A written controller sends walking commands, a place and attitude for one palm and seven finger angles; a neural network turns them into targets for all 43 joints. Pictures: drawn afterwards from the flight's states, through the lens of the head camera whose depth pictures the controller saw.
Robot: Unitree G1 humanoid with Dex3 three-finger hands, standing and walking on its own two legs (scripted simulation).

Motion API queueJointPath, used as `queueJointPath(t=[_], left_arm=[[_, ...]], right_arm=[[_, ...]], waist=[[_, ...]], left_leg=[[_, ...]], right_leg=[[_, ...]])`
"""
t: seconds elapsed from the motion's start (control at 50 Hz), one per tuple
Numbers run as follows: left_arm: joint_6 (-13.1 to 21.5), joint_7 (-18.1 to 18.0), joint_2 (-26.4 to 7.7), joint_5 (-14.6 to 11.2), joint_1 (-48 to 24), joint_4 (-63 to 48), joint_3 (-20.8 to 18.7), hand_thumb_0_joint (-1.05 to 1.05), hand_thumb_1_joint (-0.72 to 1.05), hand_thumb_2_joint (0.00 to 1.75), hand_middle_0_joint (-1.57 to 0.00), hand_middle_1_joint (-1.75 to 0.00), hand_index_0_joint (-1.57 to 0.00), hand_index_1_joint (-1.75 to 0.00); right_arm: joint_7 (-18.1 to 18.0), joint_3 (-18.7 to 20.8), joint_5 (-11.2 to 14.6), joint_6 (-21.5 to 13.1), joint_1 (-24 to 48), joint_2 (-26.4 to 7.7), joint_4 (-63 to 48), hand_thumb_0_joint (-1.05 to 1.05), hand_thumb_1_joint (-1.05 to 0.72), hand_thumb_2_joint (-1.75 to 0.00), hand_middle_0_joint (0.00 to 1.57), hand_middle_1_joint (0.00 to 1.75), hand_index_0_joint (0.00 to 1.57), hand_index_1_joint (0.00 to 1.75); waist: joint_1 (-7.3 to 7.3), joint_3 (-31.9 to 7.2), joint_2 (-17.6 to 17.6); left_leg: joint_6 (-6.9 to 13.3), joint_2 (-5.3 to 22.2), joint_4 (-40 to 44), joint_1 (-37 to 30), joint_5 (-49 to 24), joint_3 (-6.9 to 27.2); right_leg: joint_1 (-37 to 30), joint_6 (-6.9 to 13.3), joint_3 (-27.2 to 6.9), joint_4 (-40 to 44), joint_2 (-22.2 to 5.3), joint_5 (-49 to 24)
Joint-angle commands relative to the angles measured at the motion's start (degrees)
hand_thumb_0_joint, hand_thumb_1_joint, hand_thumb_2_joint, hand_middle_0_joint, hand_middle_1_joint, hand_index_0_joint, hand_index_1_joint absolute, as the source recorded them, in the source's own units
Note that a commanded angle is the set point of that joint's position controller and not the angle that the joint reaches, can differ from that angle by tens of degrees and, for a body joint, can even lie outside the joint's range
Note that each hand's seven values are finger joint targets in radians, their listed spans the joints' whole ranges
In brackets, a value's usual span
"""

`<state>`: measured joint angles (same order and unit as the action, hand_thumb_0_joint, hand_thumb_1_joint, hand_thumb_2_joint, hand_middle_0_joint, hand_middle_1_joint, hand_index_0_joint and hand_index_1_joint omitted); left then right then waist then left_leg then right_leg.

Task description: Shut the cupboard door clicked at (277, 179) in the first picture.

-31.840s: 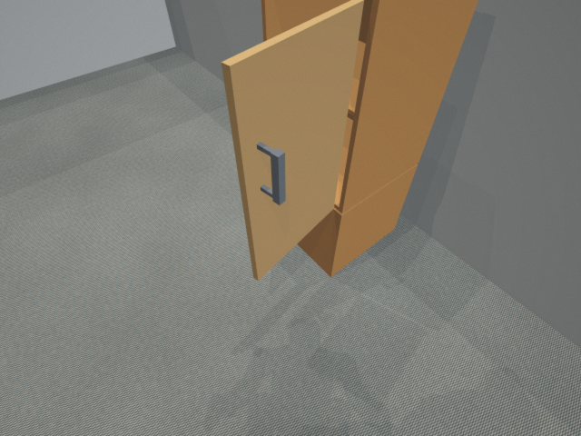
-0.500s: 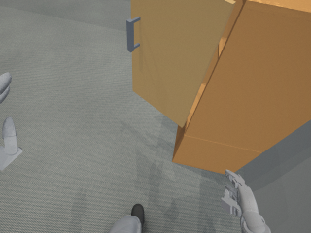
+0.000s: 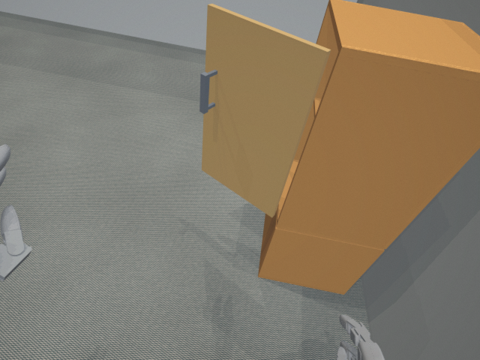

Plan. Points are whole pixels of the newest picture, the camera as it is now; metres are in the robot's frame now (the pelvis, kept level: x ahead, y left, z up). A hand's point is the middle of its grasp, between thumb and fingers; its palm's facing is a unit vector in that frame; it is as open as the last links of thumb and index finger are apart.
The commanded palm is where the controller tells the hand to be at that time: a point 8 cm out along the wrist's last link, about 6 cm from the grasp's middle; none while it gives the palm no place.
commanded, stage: stop stepping back and stand still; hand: left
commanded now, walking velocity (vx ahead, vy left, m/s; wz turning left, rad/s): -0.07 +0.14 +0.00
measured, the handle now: (208, 91) +0.83 +0.11 +0.03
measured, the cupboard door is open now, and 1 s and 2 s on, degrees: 61 61 61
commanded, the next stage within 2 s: let the arm hang, fingers relaxed in 0.56 s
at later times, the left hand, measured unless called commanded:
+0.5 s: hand out of the picture +0.16 +0.29 +0.16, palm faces +0.42 -0.79 -0.44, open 7.4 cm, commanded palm +0.10 +0.32 +0.18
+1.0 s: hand out of the picture -0.03 +0.18 -0.19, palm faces +0.03 -0.99 -0.12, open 7.1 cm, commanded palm none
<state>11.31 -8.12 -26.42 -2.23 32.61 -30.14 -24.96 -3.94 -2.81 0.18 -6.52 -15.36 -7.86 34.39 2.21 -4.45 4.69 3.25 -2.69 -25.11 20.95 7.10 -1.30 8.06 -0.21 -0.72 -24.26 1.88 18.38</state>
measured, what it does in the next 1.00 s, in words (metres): stands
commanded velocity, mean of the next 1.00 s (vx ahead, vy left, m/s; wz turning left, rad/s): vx -0.01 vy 0.01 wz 0.00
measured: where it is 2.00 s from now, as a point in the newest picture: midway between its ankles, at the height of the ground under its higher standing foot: outside the picture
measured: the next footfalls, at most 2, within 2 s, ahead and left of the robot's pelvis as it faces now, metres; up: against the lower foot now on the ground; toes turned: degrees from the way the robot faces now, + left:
none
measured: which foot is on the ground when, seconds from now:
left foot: down 0.00-1.00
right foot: down 0.00-1.00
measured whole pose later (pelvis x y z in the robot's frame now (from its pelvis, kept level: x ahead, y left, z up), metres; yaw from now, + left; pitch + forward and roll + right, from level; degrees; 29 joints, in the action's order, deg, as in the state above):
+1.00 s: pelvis -0.03 +0.01 -0.01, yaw +3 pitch +0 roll -1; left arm -3.4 -0.8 -10.8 1.5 19.8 54.6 -0.3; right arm -0.2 -0.8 -1.4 1.6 -15.1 -13.2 55.2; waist 1.5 1.0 4.1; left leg 4.8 -3.7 -26.6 21.8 5.1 -1.1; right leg 9.2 0.9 -0.3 -28.8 2.0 19.9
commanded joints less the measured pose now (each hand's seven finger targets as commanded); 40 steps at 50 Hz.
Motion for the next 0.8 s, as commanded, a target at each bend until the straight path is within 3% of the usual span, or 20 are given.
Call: queueJointPath(t=[0.0,0.02,0.04,0.06,0.12,0.16,0.22,0.24,0.28,0.34,0.38,0.44,0.46,0.54,0.62,0.64,0.66,0.68,0.74,0.78], left_arm=[[2.8,-0.9,-8.4,-1.0,-0.5,-7.6,-7.5,0.00,0.90,0.90,-0.20,-0.30,-0.20,-0.30],[2.6,-0.8,-7.6,-1.5,0.0,-6.5,-6.6,0.00,0.90,0.90,-0.20,-0.30,-0.20,-0.30],[2.3,-0.8,-8.9,-1.9,0.7,-6.7,-7.4,0.00,0.90,0.90,-0.20,-0.30,-0.20,-0.30],[2.1,-0.7,-7.2,-2.1,1.0,-6.5,-5.6,0.00,0.90,0.90,-0.20,-0.30,-0.20,-0.30],[2.3,-1.2,-7.4,-1.5,-3.1,-7.8,-3.8,0.00,0.90,0.90,-0.20,-0.30,-0.20,-0.30],[2.6,-1.4,-7.8,-1.0,-6.6,-7.7,-3.5,0.00,0.90,0.90,-0.20,-0.30,-0.20,-0.30],[2.8,-1.5,-7.7,-0.4,-9.6,-7.3,-3.7,0.00,0.90,0.90,-0.20,-0.30,-0.20,-0.30],[2.9,-1.5,-9.1,0.1,-10.7,-8.1,-5.0,0.00,0.90,0.90,-0.20,-0.30,-0.20,-0.30],[2.8,-1.2,-7.2,0.4,-10.5,-8.1,-3.9,0.00,0.90,0.90,-0.20,-0.30,-0.20,-0.30],[2.8,-1.0,-8.8,0.0,-4.6,-8.2,-6.0,0.00,0.90,0.90,-0.20,-0.30,-0.20,-0.30],[2.9,-0.7,-7.5,-0.7,-1.7,-9.5,-5.1,0.00,0.90,0.90,-0.20,-0.30,-0.20,-0.30],[2.9,-1.0,-8.9,-1.2,-0.1,-9.5,-7.0,0.00,0.90,0.90,-0.20,-0.30,-0.20,-0.30],[2.9,-1.0,-7.3,-1.3,-0.4,-9.0,-5.7,0.00,0.90,0.90,-0.20,-0.30,-0.20,-0.30],[3.0,-1.3,-8.1,-0.7,-5.3,-8.0,-5.5,0.00,0.90,0.90,-0.20,-0.30,-0.20,-0.30],[2.7,-1.4,-7.0,-0.1,-7.6,-7.1,-3.9,0.00,0.90,0.90,-0.20,-0.30,-0.20,-0.30],[-3.2,5.7,5.9,3.3,-6.3,38.1,20.3,0.00,0.90,0.90,-0.20,-0.30,-0.20,-0.30],[-9.5,7.3,2.9,3.4,-7.5,40.6,17.7,0.00,0.90,0.90,-0.20,-0.30,-0.20,-0.30],[-10.2,7.3,3.5,3.6,-9.6,41.6,18.6,0.00,0.90,0.90,-0.20,-0.30,-0.20,-0.30],[-10.6,7.2,3.5,4.1,-14.1,49.9,19.8,0.00,0.90,0.90,-0.20,-0.30,-0.20,-0.30],[-11.4,7.1,4.2,3.8,-14.9,56.7,21.0,0.00,0.90,0.90,-0.20,-0.30,-0.20,-0.30]], right_arm=[[-0.4,4.3,-0.3,-1.9,6.2,-10.8,-7.6,0.00,-0.90,-0.90,0.20,0.30,0.20,0.30],[-0.2,4.4,0.0,-1.5,6.2,-10.7,-7.4,0.00,-0.90,-0.90,0.20,0.30,0.20,0.30],[0.2,4.8,0.1,-1.3,6.9,-11.1,-7.6,0.00,-0.90,-0.90,0.20,0.30,0.20,0.30],[0.2,4.7,0.2,-0.8,7.3,-10.8,-7.8,0.00,-0.90,-0.90,0.20,0.30,0.20,0.30],[0.1,4.6,0.1,0.1,7.6,-11.5,-7.8,0.00,-0.90,-0.90,0.20,0.30,0.20,0.30],[-0.6,4.4,-0.1,0.0,8.0,-11.7,-7.5,0.00,-0.90,-0.90,0.20,0.30,0.20,0.30],[-1.4,4.2,0.2,-0.6,8.4,-11.8,-7.7,0.00,-0.90,-0.90,0.20,0.30,0.20,0.30],[-1.8,4.2,0.0,-0.9,9.0,-12.0,-7.6,0.00,-0.90,-0.90,0.20,0.30,0.20,0.30],[-1.9,4.3,0.2,-1.5,8.1,-11.2,-8.0,0.00,-0.90,-0.90,0.20,0.30,0.20,0.30],[-1.1,4.7,0.0,-1.9,8.2,-11.1,-8.4,0.00,-0.90,-0.90,0.20,0.30,0.20,0.30],[-0.5,4.6,0.2,-1.5,8.7,-10.7,-8.8,0.00,-0.90,-0.90,0.20,0.30,0.20,0.30],[-0.2,5.0,-0.1,-1.1,8.4,-11.2,-8.3,0.00,-0.90,-0.90,0.20,0.30,0.20,0.30],[-0.4,4.7,0.0,-1.0,8.3,-10.8,-8.2,0.00,-0.90,-0.90,0.20,0.30,0.20,0.30],[-1.1,4.6,-0.1,-1.2,9.0,-11.7,-7.7,0.00,-0.90,-0.90,0.20,0.30,0.20,0.30],[-1.6,4.3,0.2,-1.4,8.5,-11.0,-8.0,0.00,-0.90,-0.90,0.20,0.30,0.20,0.30],[3.1,5.8,0.9,-5.9,12.0,-17.7,5.7,0.00,-0.90,-0.90,0.20,0.30,0.20,0.30],[3.6,6.2,0.8,-0.6,6.6,-18.9,6.7,0.00,-0.90,-0.90,0.20,0.30,0.20,0.30],[3.6,6.5,0.0,0.4,4.7,-18.0,6.9,0.00,-0.90,-0.90,0.20,0.30,0.20,0.30],[3.7,5.8,-0.9,2.9,4.4,-18.0,7.8,0.00,-0.90,-0.90,0.20,0.30,0.20,0.30],[3.8,4.8,-1.5,4.4,5.5,-17.0,8.8,0.00,-0.90,-0.90,0.20,0.30,0.20,0.30]], waist=[[-1.91,-1.4,-12.1],[-1.98,-3.3,-6.9],[-1.95,-4.5,-4.2],[-1.67,-3.8,-2.9],[-0.83,0.4,-5.2],[-0.65,2.2,-6.8],[-1.40,2.2,-10.2],[-1.82,2.0,-13.6],[-2.27,1.8,-15.4],[-2.56,-1.6,-12.5],[-2.36,-2.4,-9.4],[-1.90,-2.9,-7.8],[-1.76,-2.2,-7.2],[-1.59,0.2,-12.5],[-2.20,0.6,-12.3],[-0.40,6.1,-7.0],[-0.79,0.5,-4.7],[-0.98,-2.0,-1.4],[-0.45,0.3,4.8],[-0.65,3.4,1.6]], left_leg=[[-2.6,7.6,10.5,1.6,19.2,9.5],[-2.8,6.2,6.1,-2.4,12.8,7.4],[-2.9,5.7,3.3,-5.9,9.5,6.3],[-2.8,5.4,1.2,-6.8,7.9,5.9],[-2.4,5.2,-1.7,-9.7,6.7,6.3],[-2.2,6.4,2.0,-9.9,7.3,8.4],[-1.6,9.6,13.9,-5.7,22.9,14.2],[-1.6,10.2,17.5,-1.8,28.2,15.8],[-2.5,10.1,20.0,2.3,32.2,15.6],[-3.5,7.9,15.8,0.0,26.1,11.5],[-3.7,6.4,11.0,-2.4,20.2,9.0],[-3.8,5.7,6.1,-7.3,13.4,7.1],[-3.5,6.0,5.6,-7.9,11.7,7.2],[-3.0,8.3,10.8,-8.0,19.1,10.1],[-2.7,9.1,15.4,-2.4,26.2,11.6],[-1.7,9.3,0.1,-1.4,3.1,12.5],[-2.2,9.4,-5.2,-8.8,-8.2,8.6],[-1.8,9.4,-8.7,-10.8,-10.6,9.3],[-0.4,8.9,-8.7,-9.3,-8.1,12.0],[0.2,9.1,-3.2,-6.0,-2.4,14.0]], right_leg=[[-3.2,1.5,-0.5,5.9,-1.0,-1.0],[-0.9,1.3,-1.9,7.9,-2.5,-1.2],[1.8,1.7,-3.0,9.0,-4.0,-0.6],[3.9,2.1,-4.2,9.6,-5.6,-0.5],[11.4,2.8,-6.3,10.7,-7.5,1.4],[11.6,2.0,-3.4,8.5,-5.3,2.1],[5.8,0.2,0.2,3.1,-0.2,2.8],[2.1,0.1,0.6,0.6,0.8,2.4],[-2.3,0.3,1.3,-1.3,1.8,1.7],[-3.4,1.2,0.8,2.6,1.0,1.5],[-1.0,2.0,-0.9,5.6,-0.8,2.1],[4.1,2.9,-3.2,8.2,-2.6,2.9],[5.1,2.7,-3.3,8.3,-2.8,2.2],[6.8,1.4,-1.7,6.1,-0.7,4.1],[1.2,1.0,-0.3,3.4,0.7,2.5],[10.4,1.9,0.4,0.3,-4.2,-5.8],[10.6,2.8,-5.3,3.4,-7.5,-8.1],[12.8,4.1,-5.8,1.8,-7.8,-6.4],[14.7,5.6,-6.1,-0.6,-6.8,-0.7],[12.8,4.9,-5.7,-1.0,-5.6,3.2]])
